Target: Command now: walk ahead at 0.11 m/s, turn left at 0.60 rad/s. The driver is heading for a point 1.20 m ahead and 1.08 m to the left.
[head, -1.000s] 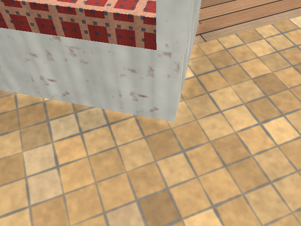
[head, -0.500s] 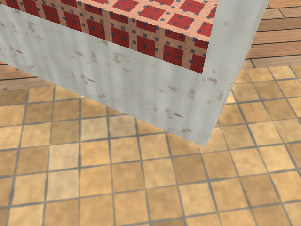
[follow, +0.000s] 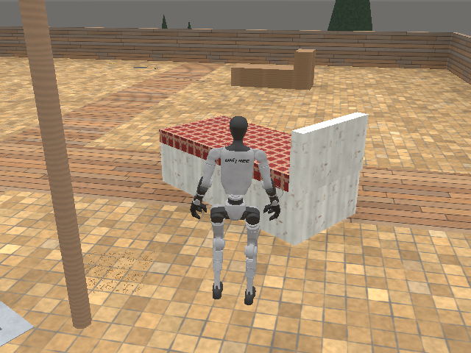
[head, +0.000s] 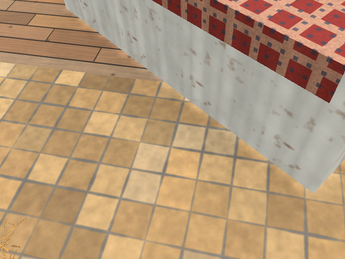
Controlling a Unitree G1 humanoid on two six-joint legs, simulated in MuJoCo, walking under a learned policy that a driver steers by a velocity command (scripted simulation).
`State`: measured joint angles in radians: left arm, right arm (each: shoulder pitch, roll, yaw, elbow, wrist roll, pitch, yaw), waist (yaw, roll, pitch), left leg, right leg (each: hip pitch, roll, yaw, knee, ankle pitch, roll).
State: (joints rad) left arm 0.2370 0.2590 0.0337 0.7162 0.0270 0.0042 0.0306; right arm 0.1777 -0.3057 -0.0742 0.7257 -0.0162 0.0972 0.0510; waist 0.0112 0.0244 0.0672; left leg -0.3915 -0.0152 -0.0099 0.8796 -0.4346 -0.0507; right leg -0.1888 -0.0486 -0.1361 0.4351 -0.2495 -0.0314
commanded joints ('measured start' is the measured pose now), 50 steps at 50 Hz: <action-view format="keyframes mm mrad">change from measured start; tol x32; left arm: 1 40 204 63 -42 11 -9 -11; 25 -318 105 20 -145 2 -33 -79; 31 238 276 72 -39 29 -66 -9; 50 199 156 36 151 -18 -101 -50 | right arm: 1 -70 -68 -6 -105 0 -15 12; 32 334 -31 16 1 29 -165 -46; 50 -178 -22 61 -52 -19 -140 6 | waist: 1 44 -210 -93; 8 -134 276 -4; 29 40 68 -74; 32 64 -339 -375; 50 27 -103 2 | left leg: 1 4 5 66 -122 -22 36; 6 444 -38 62 -482 21 135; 8 477 398 -742 -764 -367 322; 29 301 127 -345 -412 917 193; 32 -162 -149 -148 320 -111 126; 50 -84 52 65 -273 359 103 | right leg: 1 86 -251 185 -161 12 -161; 5 -98 -233 120 -98 -247 -100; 9 -689 -13 154 626 -280 21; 24 -529 28 116 259 147 78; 29 -37 105 108 116 63 1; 32 474 -396 917 -173 -322 -161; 37 37 -196 440 -235 8 -143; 50 93 -180 170 -269 388 -132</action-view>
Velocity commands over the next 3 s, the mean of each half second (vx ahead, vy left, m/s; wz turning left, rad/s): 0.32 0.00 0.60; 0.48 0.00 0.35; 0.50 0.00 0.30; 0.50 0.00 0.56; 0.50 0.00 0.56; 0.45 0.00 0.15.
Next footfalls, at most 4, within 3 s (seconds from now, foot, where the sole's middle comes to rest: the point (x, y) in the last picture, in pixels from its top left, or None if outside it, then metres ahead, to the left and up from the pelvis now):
0.12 left None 0.02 0.11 -0.78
0.60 right None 0.40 0.03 -0.78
1.08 left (105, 239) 0.54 0.34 -0.78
1.60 right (115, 163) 0.88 0.34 -0.78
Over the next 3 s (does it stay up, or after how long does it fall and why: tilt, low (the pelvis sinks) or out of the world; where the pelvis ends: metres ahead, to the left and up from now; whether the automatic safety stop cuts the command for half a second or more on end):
stays up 1.09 0.94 0.00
